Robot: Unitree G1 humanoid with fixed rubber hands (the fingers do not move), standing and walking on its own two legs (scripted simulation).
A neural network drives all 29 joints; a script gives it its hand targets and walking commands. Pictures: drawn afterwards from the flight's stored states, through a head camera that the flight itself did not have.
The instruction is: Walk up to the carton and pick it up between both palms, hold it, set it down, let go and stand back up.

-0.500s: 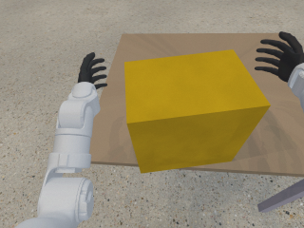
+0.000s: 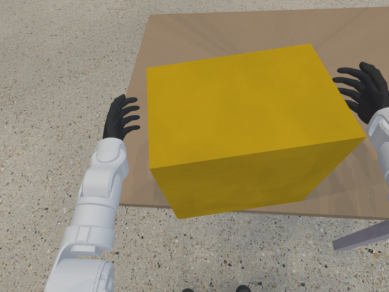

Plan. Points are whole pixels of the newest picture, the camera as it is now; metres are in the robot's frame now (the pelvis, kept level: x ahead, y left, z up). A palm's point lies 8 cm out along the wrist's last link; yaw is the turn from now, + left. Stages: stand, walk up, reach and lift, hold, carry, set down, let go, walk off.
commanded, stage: reach and lift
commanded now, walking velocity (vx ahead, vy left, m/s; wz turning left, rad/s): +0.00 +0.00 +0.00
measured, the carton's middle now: (234, 143) +0.39 -0.01 +0.05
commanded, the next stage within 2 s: none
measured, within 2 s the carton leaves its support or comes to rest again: neither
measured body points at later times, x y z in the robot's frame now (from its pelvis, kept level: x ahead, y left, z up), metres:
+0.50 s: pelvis +0.00 +0.00 +0.00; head +0.08 -0.01 +0.44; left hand +0.38 +0.20 +0.07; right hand +0.47 -0.21 +0.09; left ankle -0.02 +0.13 -0.74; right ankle +0.02 -0.11 -0.74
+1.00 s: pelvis +0.00 +0.00 +0.00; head +0.08 -0.01 +0.44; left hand +0.39 +0.19 +0.08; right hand +0.47 -0.20 +0.08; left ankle -0.02 +0.13 -0.74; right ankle +0.02 -0.11 -0.74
